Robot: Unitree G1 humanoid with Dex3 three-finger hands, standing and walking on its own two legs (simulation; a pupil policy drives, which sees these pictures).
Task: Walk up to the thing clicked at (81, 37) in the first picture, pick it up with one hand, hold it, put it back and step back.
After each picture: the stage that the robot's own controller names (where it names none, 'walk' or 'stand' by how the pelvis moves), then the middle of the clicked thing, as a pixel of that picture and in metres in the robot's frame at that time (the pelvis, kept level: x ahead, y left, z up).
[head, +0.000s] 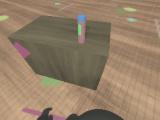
stand; (81, 30) +0.75 +0.13 +0.13
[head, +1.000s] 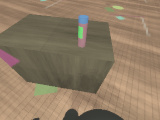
walk; (82, 32) +0.65 +0.11 +0.15
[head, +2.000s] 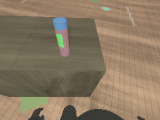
stand; (62, 39) +0.47 +0.22 +0.16
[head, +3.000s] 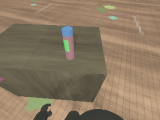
stand; (69, 45) +0.50 +0.20 +0.13
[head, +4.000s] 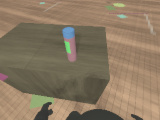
stand; (70, 46) +0.48 +0.18 +0.14
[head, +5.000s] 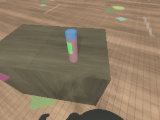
stand; (72, 47) +0.48 +0.17 +0.13
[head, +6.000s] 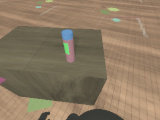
stand; (69, 47) +0.49 +0.19 +0.13
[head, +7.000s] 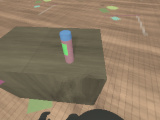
stand; (67, 48) +0.47 +0.20 +0.13
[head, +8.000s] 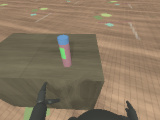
rise first; (65, 52) +0.45 +0.23 +0.13
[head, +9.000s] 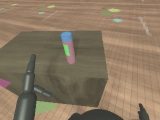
go down; (69, 49) +0.47 +0.22 +0.14
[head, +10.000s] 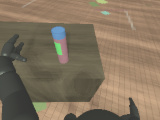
go down; (61, 47) +0.45 +0.20 +0.14
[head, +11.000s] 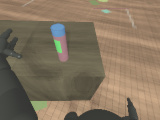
go down; (61, 45) +0.46 +0.20 +0.15
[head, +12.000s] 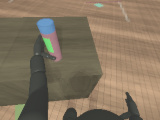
close in; (52, 43) +0.44 +0.22 +0.17
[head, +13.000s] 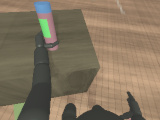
lift; (48, 29) +0.53 +0.22 +0.19
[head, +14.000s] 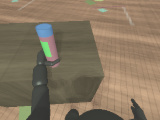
lift; (49, 48) +0.40 +0.25 +0.19
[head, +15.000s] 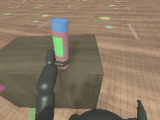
lift; (61, 47) +0.32 +0.18 +0.30
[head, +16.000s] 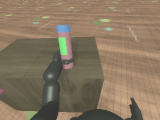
hold; (65, 47) +0.38 +0.18 +0.26
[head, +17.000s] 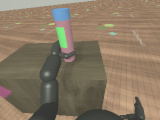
crouch; (65, 38) +0.32 +0.15 +0.36
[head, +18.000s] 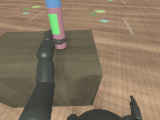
crouch; (57, 26) +0.46 +0.21 +0.32
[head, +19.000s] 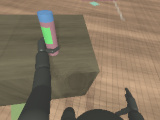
lower; (50, 36) +0.50 +0.23 +0.17
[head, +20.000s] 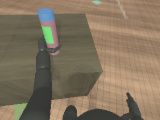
lower; (50, 35) +0.49 +0.23 +0.19
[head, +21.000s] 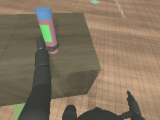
lower; (49, 33) +0.51 +0.24 +0.19
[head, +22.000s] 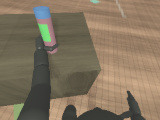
lower; (47, 33) +0.51 +0.24 +0.19
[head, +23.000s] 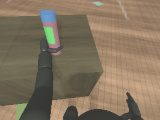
draw back; (52, 35) +0.50 +0.23 +0.18
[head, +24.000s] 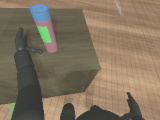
withdraw; (47, 33) +0.49 +0.23 +0.19
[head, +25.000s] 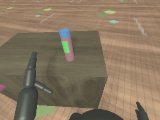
sink last; (67, 46) +0.49 +0.23 +0.16
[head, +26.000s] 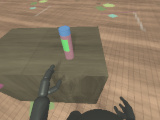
stand; (67, 44) +0.49 +0.22 +0.15
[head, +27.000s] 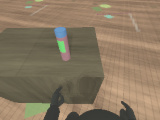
stand; (63, 45) +0.48 +0.23 +0.14
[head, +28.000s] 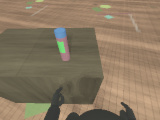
stand; (63, 46) +0.48 +0.24 +0.14
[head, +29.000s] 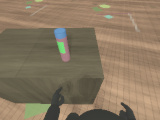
stand; (63, 46) +0.48 +0.24 +0.14
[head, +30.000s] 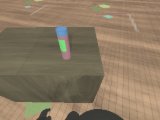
walk; (64, 44) +0.50 +0.23 +0.14
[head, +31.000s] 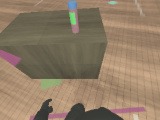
walk; (74, 18) +0.79 +0.20 +0.15
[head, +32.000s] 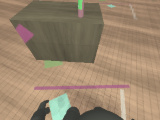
walk; (80, 5) +1.16 +0.19 +0.15
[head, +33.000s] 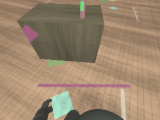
stand; (82, 7) +1.22 +0.17 +0.14
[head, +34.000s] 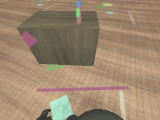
stand; (78, 13) +1.21 +0.22 +0.13
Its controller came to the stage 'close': yes
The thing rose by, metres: 0.23
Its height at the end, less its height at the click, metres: +0.00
